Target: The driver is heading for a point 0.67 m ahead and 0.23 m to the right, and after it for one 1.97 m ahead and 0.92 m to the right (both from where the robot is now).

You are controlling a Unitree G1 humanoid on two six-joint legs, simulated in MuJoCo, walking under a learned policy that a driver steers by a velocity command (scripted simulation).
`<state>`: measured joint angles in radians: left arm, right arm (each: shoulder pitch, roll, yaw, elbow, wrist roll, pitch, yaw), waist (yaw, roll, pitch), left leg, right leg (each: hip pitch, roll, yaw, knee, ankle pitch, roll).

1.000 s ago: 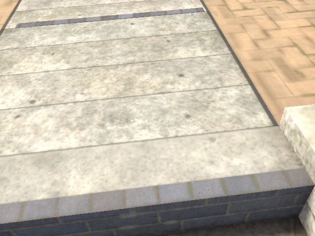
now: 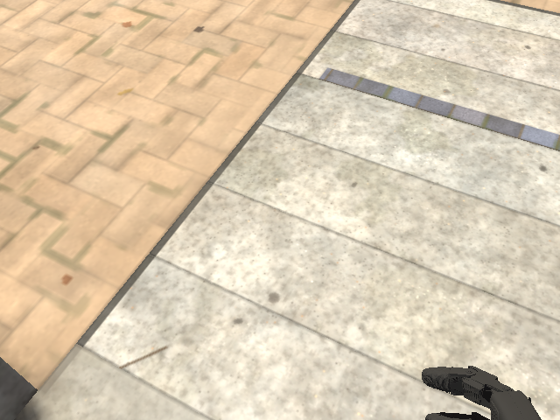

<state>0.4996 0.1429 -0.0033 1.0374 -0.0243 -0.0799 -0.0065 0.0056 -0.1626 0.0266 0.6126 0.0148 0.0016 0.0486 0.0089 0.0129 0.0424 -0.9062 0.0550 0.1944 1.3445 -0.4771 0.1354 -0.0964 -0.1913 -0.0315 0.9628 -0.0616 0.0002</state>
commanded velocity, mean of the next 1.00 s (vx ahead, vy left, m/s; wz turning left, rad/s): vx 0.47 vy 0.00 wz -0.43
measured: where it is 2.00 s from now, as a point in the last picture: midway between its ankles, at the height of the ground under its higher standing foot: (357, 309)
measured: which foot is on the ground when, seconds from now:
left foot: down 0.00-0.56, up 0.58-0.98, down 1.00-1.00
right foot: up 0.00-0.54, down 0.56-1.00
